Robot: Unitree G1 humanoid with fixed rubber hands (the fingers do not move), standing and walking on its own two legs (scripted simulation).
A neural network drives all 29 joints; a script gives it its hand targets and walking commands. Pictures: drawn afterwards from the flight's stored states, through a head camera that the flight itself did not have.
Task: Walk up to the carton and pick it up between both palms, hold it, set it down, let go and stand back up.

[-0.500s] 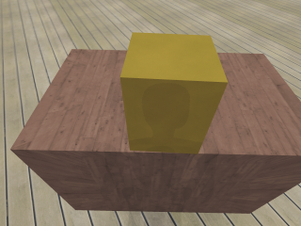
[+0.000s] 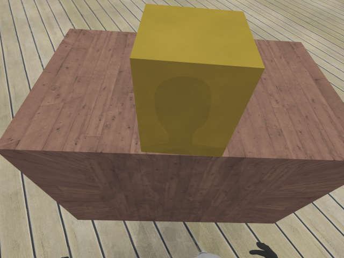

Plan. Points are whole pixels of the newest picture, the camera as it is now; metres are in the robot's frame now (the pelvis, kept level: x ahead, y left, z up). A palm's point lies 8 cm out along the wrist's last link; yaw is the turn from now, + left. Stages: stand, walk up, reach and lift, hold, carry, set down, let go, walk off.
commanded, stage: reach and lift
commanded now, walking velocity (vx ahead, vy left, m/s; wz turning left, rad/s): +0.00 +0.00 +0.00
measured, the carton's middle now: (187, 88) +0.48 -0.04 +0.12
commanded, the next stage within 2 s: none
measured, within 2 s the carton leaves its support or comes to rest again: neither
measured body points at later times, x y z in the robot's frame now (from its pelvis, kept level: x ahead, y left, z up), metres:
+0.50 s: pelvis -0.03 -0.03 +0.02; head +0.01 -0.02 +0.47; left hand +0.13 +0.25 -0.06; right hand +0.14 -0.24 -0.07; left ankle -0.03 +0.13 -0.71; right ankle +0.02 -0.13 -0.71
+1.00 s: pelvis +0.00 +0.00 +0.04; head +0.00 +0.01 +0.49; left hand +0.16 +0.23 -0.01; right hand +0.16 -0.24 -0.01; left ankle -0.03 +0.13 -0.71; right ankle +0.02 -0.13 -0.71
